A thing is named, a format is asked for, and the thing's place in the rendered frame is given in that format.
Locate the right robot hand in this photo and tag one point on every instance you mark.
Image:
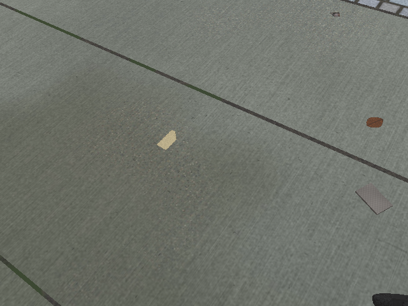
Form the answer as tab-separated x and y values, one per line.
388	299

